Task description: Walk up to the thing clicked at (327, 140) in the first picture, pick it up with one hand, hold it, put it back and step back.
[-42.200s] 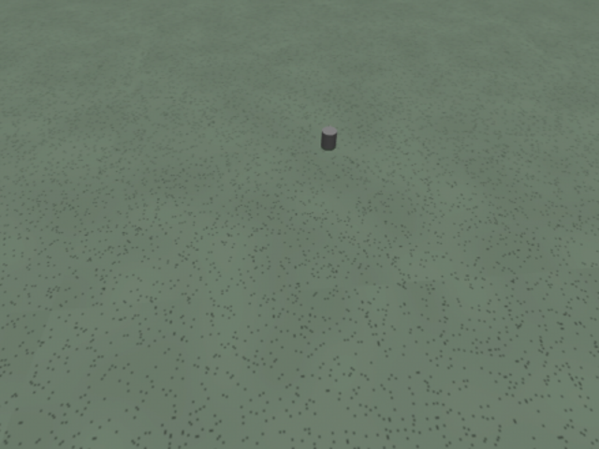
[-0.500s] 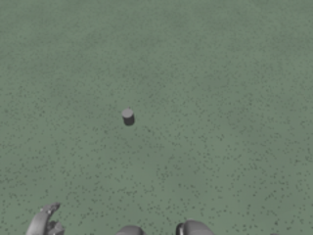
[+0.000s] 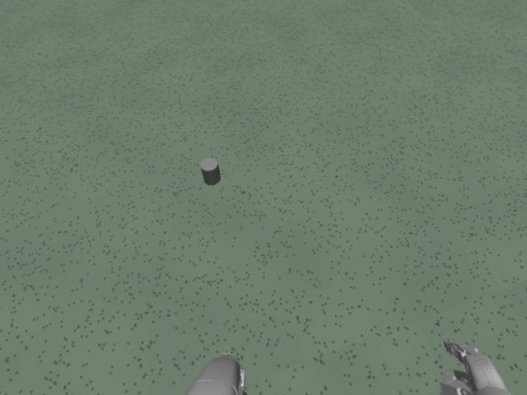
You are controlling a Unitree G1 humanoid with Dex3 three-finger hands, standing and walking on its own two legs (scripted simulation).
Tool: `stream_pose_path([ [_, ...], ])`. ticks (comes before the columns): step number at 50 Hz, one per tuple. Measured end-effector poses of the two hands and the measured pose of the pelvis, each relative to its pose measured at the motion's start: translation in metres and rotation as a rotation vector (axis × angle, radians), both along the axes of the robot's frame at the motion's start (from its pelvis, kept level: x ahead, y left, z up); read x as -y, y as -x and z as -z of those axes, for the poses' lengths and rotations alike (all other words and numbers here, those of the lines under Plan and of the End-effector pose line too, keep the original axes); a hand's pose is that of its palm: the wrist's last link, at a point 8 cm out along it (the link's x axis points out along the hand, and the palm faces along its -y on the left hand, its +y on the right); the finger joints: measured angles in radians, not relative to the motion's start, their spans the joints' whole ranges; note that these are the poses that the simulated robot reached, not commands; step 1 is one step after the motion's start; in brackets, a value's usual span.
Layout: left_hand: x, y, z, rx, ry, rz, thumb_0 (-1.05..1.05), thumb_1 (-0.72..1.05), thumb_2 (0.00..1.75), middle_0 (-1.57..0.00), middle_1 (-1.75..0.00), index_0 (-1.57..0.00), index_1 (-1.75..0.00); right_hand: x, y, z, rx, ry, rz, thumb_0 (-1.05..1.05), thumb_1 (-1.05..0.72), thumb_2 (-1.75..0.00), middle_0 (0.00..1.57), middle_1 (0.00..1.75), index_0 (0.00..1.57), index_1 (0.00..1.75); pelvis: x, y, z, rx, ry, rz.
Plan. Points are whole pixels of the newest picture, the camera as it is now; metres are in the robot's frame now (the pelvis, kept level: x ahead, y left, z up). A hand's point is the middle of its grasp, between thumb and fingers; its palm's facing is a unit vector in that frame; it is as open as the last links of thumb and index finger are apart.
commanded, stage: step back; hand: left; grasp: from above
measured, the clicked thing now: (210, 167) +1.09 +0.32 -0.71
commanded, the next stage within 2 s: stand in 1.12 s
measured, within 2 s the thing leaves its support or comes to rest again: neither
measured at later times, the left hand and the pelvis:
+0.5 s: hand out of the picture +0.01 +0.29 -0.13, palm faces +0.05 -0.92 -0.39, open 7.4 cm; pelvis -0.05 +0.00 +0.01, yaw +4 degrees
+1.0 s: hand out of the picture +0.06 +0.29 -0.14, palm faces +0.10 -0.93 -0.35, open 7.4 cm; pelvis +0.00 +0.02 +0.01, yaw +5 degrees
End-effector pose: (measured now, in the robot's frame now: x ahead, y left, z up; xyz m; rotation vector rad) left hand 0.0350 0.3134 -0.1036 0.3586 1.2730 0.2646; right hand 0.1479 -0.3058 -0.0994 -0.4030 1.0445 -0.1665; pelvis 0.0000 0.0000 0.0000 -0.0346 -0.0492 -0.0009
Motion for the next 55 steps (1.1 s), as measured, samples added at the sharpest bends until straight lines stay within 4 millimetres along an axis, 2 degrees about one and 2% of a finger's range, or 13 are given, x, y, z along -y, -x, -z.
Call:
stream_pose_path([
  [4,0.002,0.026,-0.013,0.008,-0.020,-0.019,0.01,0.90,0.90,-0.21,-0.30,-0.20,-0.30,0.000,0.035,0.001,-0.038,-0.035,0.022,0.01,-0.90,-0.89,0.20,0.30,0.20,0.30,0.002,0.015,-0.008,-0.012,-0.053,0.001],
  [9,-0.011,0.033,-0.019,0.084,-0.044,-0.016,0.01,0.90,0.90,-0.21,-0.30,-0.21,-0.30,0.000,0.082,0.012,-0.125,-0.023,0.011,0.01,-0.90,-0.89,0.20,0.30,0.20,0.30,-0.003,0.035,-0.005,-0.028,-0.039,-0.048],
  [13,-0.028,0.037,-0.012,0.130,-0.041,-0.031,0.01,0.90,0.90,-0.21,-0.30,-0.20,-0.30,-0.012,0.111,0.014,-0.185,-0.014,0.001,0.01,-0.90,-0.89,0.20,0.30,0.20,0.30,-0.011,0.048,-0.002,-0.012,-0.062,-0.080],
  [17,-0.028,0.045,-0.011,0.103,-0.013,-0.039,0.01,0.90,0.90,-0.21,-0.30,-0.20,-0.30,-0.023,0.132,0.003,-0.173,-0.034,0.018,0.01,-0.90,-0.89,0.20,0.30,0.20,0.30,-0.014,0.049,-0.010,-0.010,-0.051,-0.079],
  [21,-0.024,0.043,-0.012,0.100,0.011,-0.027,0.01,0.90,0.90,-0.21,-0.30,-0.20,-0.30,-0.019,0.140,-0.005,-0.167,-0.029,0.032,0.01,-0.90,-0.89,0.20,0.30,0.21,0.31,-0.010,0.048,-0.015,-0.007,-0.043,-0.070],
  [24,-0.017,0.036,-0.011,0.101,0.013,-0.016,0.01,0.90,0.90,-0.21,-0.30,-0.20,-0.30,-0.009,0.140,-0.004,-0.161,-0.025,0.042,0.01,-0.90,-0.89,0.20,0.30,0.21,0.31,-0.003,0.047,-0.014,-0.003,-0.045,-0.068],
  [28,-0.001,0.026,-0.010,0.122,0.004,-0.012,0.01,0.90,0.90,-0.21,-0.30,-0.20,-0.30,0.009,0.131,0.007,-0.164,-0.022,0.056,0.01,-0.90,-0.89,0.20,0.30,0.21,0.31,0.007,0.042,-0.007,0.011,-0.015,-0.071],
  [34,0.014,0.024,-0.017,0.151,0.019,-0.041,0.01,0.90,0.90,-0.21,-0.30,-0.20,-0.30,0.010,0.103,0.006,-0.162,-0.024,0.014,0.01,-0.90,-0.89,0.20,0.30,0.20,0.30,0.009,0.032,-0.013,0.004,-0.035,-0.089],
  [40,0.002,0.021,-0.013,0.127,0.024,-0.062,0.01,0.90,0.90,-0.21,-0.30,-0.20,-0.30,-0.002,0.080,0.005,-0.165,-0.015,-0.022,0.01,-0.90,-0.89,0.20,0.30,0.20,0.30,-0.001,0.020,-0.012,-0.009,-0.031,-0.103],
  [46,-0.018,0.004,0.000,0.102,0.041,-0.080,0.01,0.90,0.90,-0.21,-0.30,-0.20,-0.30,-0.025,0.067,0.003,-0.168,-0.006,-0.012,0.01,-0.90,-0.89,0.20,0.30,0.20,0.30,-0.016,0.008,-0.009,-0.012,-0.045,-0.091],
  [55,-0.022,-0.022,0.000,0.096,0.060,-0.062,0.01,0.90,0.90,-0.21,-0.30,-0.20,-0.30,-0.051,0.024,-0.006,-0.113,-0.038,-0.028,0.01,-0.90,-0.89,0.20,0.30,0.20,0.30,-0.023,-0.006,-0.017,-0.025,-0.026,-0.083],
])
